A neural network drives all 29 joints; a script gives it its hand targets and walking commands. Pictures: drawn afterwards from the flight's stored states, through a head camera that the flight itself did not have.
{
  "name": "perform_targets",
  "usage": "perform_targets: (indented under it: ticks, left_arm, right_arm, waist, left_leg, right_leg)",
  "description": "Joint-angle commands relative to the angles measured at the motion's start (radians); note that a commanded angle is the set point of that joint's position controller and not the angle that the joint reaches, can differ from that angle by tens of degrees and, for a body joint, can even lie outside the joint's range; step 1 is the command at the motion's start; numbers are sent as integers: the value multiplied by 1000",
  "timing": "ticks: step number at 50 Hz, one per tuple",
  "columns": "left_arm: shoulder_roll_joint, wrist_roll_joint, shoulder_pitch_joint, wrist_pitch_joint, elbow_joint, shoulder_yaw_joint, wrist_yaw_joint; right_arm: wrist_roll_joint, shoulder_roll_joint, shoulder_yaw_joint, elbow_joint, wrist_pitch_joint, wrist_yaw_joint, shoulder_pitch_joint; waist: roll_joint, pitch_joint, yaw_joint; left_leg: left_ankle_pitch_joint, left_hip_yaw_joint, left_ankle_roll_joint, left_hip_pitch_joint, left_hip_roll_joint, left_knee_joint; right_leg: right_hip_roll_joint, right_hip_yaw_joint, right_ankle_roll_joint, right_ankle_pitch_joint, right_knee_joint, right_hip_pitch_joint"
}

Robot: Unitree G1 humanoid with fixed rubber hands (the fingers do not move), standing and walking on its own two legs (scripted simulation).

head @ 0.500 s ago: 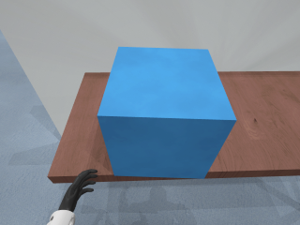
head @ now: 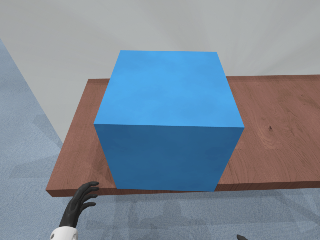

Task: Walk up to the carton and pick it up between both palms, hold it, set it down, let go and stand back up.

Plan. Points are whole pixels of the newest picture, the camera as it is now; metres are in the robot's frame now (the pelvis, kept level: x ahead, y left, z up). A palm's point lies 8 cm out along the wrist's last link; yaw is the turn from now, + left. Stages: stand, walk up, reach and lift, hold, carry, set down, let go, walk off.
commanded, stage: stand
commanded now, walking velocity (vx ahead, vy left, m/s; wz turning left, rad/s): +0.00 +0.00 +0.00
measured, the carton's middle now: (166, 120) +0.44 +0.01 +0.08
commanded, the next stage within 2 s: none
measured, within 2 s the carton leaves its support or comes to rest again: neither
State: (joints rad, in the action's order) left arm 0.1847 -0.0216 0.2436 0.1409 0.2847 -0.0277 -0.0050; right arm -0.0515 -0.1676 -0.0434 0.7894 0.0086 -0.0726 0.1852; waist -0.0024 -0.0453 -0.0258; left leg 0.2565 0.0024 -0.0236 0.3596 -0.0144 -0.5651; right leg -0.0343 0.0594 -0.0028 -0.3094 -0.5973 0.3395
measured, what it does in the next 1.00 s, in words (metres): stands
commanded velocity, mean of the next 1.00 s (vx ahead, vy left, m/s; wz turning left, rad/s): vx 0.00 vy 0.00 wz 0.00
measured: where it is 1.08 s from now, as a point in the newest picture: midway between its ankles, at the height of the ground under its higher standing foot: outside the picture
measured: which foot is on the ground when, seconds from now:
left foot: down 0.00-1.00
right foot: down 0.00-1.00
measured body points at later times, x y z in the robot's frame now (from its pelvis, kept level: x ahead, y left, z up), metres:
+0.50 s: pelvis +0.00 -0.01 +0.00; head +0.00 -0.01 +0.45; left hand +0.21 +0.22 -0.01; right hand +0.12 -0.23 -0.13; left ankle +0.02 +0.13 -0.73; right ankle +0.00 -0.11 -0.73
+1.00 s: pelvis +0.00 -0.01 +0.00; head +0.01 -0.01 +0.45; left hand +0.21 +0.22 -0.01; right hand +0.14 -0.22 -0.12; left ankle +0.02 +0.13 -0.73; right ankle +0.00 -0.11 -0.73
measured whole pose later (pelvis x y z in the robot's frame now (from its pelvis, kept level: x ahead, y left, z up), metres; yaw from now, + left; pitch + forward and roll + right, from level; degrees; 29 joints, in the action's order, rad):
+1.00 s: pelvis +0.00 -0.01 +0.00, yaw +1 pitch +2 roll +0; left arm 0.17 -0.01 0.22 0.12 0.30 -0.05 -0.01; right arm -0.04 -0.15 -0.04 0.77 0.02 -0.07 0.19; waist -0.01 -0.03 -0.03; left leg 0.26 -0.02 -0.04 0.33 -0.03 -0.56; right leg -0.02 0.08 -0.02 -0.31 -0.59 0.31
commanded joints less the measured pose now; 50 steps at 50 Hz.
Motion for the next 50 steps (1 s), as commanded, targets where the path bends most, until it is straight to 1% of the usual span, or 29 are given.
perform_targets:
  ticks: [1,2,4,7,10,12,13,16,19,20,21,22,24,25,27,30,32,33,35,36,37,38,39,41,43,46,48,49,50]
  left_arm:
    - [76,-13,39,-104,84,-22,-4]
    - [78,-14,35,-105,83,-23,-3]
    - [78,-13,43,-107,85,-25,-4]
    - [79,-13,36,-107,85,-27,-4]
    - [78,-12,37,-109,86,-30,-4]
    - [72,-11,33,-110,87,-29,-4]
    - [70,-11,36,-111,89,-29,-2]
    - [75,-11,28,-110,88,-32,-3]
    - [72,-10,32,-113,93,-32,-3]
    - [75,-10,29,-114,94,-33,-4]
    - [73,-9,28,-115,94,-33,-3]
    - [70,-10,27,-114,93,-33,-2]
    - [70,-9,25,-113,93,-33,-2]
    - [70,-9,30,-113,94,-33,-2]
    - [66,-9,24,-113,93,-33,-2]
    - [66,-8,25,-113,95,-33,-3]
    - [69,-7,19,-115,92,-35,-3]
    - [61,-7,20,-115,93,-32,-4]
    - [64,-7,24,-115,94,-34,-3]
    - [67,-7,22,-115,93,-34,-4]
    - [66,-6,18,-114,91,-34,-4]
    - [62,-6,20,-114,93,-34,-3]
    - [63,-6,29,-115,95,-34,-2]
    - [62,-6,27,-116,96,-34,-3]
    - [59,-4,30,-117,98,-32,-3]
    - [62,-4,21,-117,97,-34,-3]
    - [56,-4,24,-118,97,-32,-2]
    - [58,-6,22,-117,97,-34,0]
    - [57,-5,28,-117,99,-34,-1]
  right_arm:
    - [1,-88,-25,-80,-15,2,-30]
    - [2,-79,-22,-78,-15,1,-23]
    - [1,-78,-22,-76,-15,3,-28]
    - [1,-79,-23,-76,-14,4,-19]
    - [1,-73,-22,-77,-13,6,-20]
    - [3,-72,-21,-77,-13,5,-16]
    - [2,-74,-21,-78,-12,5,-21]
    - [2,-75,-22,-78,-13,7,-15]
    - [3,-69,-20,-79,-11,8,-13]
    - [3,-66,-20,-81,-11,7,-16]
    - [4,-64,-18,-80,-11,6,-12]
    - [4,-70,-20,-79,-12,7,-5]
    - [4,-67,-19,-81,-12,6,-8]
    - [3,-72,-20,-80,-12,7,-11]
    - [4,-72,-22,-83,-12,8,-15]
    - [3,-68,-20,-84,-11,8,-18]
    - [5,-71,-21,-84,-12,8,-11]
    - [4,-67,-20,-85,-12,8,-15]
    - [5,-71,-22,-86,-11,7,-18]
    - [5,-69,-21,-88,-11,8,-18]
    - [5,-70,-22,-86,-11,8,-18]
    - [7,-68,-20,-85,-10,9,-16]
    - [7,-71,-21,-85,-10,9,-13]
    - [7,-70,-22,-89,-9,9,-19]
    - [7,-65,-20,-90,-9,9,-22]
    - [8,-66,-20,-94,-8,8,-27]
    - [8,-64,-19,-95,-8,8,-24]
    - [7,-68,-22,-94,-8,7,-27]
    - [7,-71,-22,-96,-7,8,-29]
  waist:
    - [-107,39,25]
    - [-104,41,28]
    - [-96,41,20]
    - [-106,35,26]
    - [-91,41,22]
    - [-95,53,24]
    - [-82,49,21]
    - [-91,42,23]
    - [-85,60,22]
    - [-94,58,23]
    - [-86,63,23]
    - [-87,59,27]
    - [-101,51,24]
    - [-97,52,22]
    - [-96,50,22]
    - [-81,50,20]
    - [-93,54,25]
    - [-83,53,23]
    - [-86,50,23]
    - [-96,53,23]
    - [-82,54,23]
    - [-88,59,24]
    - [-80,56,22]
    - [-79,54,22]
    - [-94,60,21]
    - [-76,59,22]
    - [-83,63,23]
    - [-71,50,21]
    - [-83,57,20]
  left_leg:
    - [-78,-31,-14,-25,-28,67]
    - [-79,-30,-16,-27,-25,66]
    - [-76,-26,-17,-30,-23,61]
    - [-86,-25,-21,-37,-24,59]
    - [-86,-28,-22,-30,-28,64]
    - [-76,-31,-22,-23,-28,70]
    - [-75,-27,-23,-24,-26,68]
    - [-75,-28,-24,-28,-26,68]
    - [-78,-27,-26,-29,-24,66]
    - [-73,-23,-26,-33,-21,64]
    - [-71,-25,-26,-31,-23,67]
    - [-74,-28,-26,-31,-26,69]
    - [-79,-30,-25,-35,-29,69]
    - [-84,-24,-27,-41,-23,62]
    - [-90,-27,-27,-36,-24,62]
    - [-89,-27,-27,-39,-27,64]
    - [-85,-30,-28,-36,-27,67]
    - [-88,-28,-27,-45,-27,63]
    - [-88,-30,-26,-46,-28,65]
    - [-90,-31,-27,-46,-28,64]
    - [-93,-29,-27,-48,-27,65]
    - [-93,-32,-26,-43,-29,67]
    - [-93,-37,-25,-43,-35,71]
    - [-84,-34,-26,-40,-31,72]
    - [-80,-32,-27,-46,-29,69]
    - [-85,-34,-26,-45,-30,70]
    - [-87,-34,-26,-43,-29,71]
    - [-91,-30,-26,-55,-27,65]
    - [-87,-29,-27,-54,-26,63]
  right_leg:
    - [-55,-94,9,-45,179,48]
    - [-55,-94,8,-49,179,51]
    - [-54,-94,7,-63,185,56]
    - [-55,-93,5,-64,189,51]
    - [-55,-92,3,-66,186,42]
    - [-53,-90,3,-75,186,48]
    - [-54,-92,2,-83,189,43]
    - [-55,-92,1,-88,192,38]
    - [-55,-93,0,-95,197,48]
    - [-55,-93,0,-110,202,56]
    - [-53,-93,0,-113,202,55]
    - [-52,-91,0,-102,199,46]
    - [-51,-88,1,-91,195,41]
    - [-50,-89,1,-91,197,46]
    - [-53,-89,-1,-85,198,35]
    - [-51,-84,0,-80,193,34]
    - [-50,-83,-1,-84,192,36]
    - [-51,-85,0,-82,194,40]
    - [-49,-82,1,-77,193,35]
    - [-49,-81,2,-78,192,37]
    - [-50,-82,2,-76,191,38]
    - [-48,-78,2,-74,190,32]
    - [-47,-77,3,-62,184,27]
    - [-47,-78,3,-66,185,23]
    - [-47,-80,3,-81,192,37]
    - [-48,-80,3,-73,189,33]
    - [-48,-76,4,-77,189,30]
    - [-47,-78,2,-69,187,27]
    - [-47,-77,2,-78,192,35]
